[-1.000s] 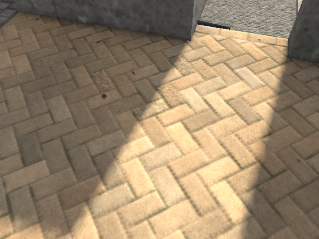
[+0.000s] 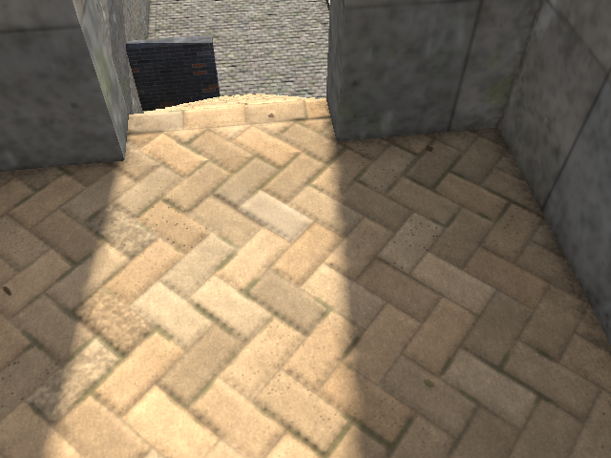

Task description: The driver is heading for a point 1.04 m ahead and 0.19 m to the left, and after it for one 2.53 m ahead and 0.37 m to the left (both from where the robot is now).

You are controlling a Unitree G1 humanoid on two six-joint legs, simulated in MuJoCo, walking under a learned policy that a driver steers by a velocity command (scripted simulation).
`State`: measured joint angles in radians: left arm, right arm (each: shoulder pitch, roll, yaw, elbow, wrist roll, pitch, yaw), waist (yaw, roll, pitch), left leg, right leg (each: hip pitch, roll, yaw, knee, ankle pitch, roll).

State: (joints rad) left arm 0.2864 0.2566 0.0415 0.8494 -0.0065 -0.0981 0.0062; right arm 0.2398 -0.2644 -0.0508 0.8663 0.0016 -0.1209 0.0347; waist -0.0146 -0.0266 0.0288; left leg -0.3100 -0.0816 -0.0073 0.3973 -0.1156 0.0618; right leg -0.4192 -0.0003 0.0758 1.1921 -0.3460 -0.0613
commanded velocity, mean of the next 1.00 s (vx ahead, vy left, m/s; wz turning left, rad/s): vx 0.50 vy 0.00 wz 0.37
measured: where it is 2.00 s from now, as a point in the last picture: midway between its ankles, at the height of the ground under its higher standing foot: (225, 268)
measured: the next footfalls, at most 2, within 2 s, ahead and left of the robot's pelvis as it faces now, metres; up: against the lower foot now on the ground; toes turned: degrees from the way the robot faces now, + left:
right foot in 0.30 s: +0.33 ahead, -0.13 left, +0.00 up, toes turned +12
left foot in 0.84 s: +0.51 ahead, +0.21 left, +0.00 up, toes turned +29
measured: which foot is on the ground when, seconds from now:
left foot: down 0.00-0.30, up 0.32-0.82, down 0.84-1.00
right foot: up 0.00-0.28, down 0.30-0.86, up 0.88-1.00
